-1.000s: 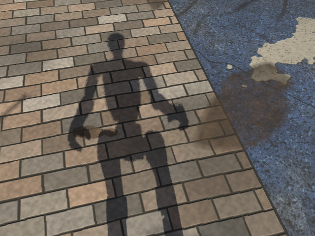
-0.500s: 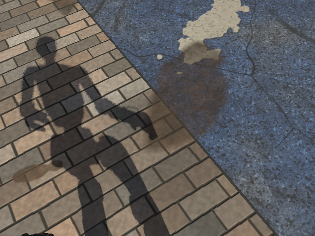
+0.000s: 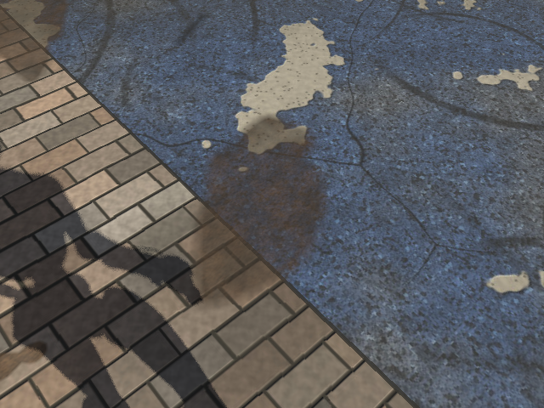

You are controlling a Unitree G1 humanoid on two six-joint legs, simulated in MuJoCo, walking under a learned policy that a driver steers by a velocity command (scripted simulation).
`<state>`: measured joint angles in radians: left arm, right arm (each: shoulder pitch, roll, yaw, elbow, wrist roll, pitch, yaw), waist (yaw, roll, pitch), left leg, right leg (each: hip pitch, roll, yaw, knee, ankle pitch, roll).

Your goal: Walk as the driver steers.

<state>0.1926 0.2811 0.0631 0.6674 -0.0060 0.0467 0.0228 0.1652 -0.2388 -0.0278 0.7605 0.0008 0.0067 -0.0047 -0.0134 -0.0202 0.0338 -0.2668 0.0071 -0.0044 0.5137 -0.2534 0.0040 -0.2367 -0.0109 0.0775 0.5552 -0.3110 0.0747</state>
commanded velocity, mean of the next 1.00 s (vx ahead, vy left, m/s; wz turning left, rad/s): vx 0.27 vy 0.00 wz -0.02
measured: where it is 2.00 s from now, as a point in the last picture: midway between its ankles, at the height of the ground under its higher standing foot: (284, 284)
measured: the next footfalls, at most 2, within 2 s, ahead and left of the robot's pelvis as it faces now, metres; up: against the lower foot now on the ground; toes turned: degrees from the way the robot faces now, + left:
right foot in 0.02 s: +0.02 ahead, -0.15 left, +0.00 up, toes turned +4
right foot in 0.92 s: +0.40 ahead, -0.14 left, +0.00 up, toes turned -1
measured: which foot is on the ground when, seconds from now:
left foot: down 0.00-0.94, up 0.96-1.00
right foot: up 0.00-0.00, down 0.02-0.46, up 0.48-0.90, down 0.92-1.00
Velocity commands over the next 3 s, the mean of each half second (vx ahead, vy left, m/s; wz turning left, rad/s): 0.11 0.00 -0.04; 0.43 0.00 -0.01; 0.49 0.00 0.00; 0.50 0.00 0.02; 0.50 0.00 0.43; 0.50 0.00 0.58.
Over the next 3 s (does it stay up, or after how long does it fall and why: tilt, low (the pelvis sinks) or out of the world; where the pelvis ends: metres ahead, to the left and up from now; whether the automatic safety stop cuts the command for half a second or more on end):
stays up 1.38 0.08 0.00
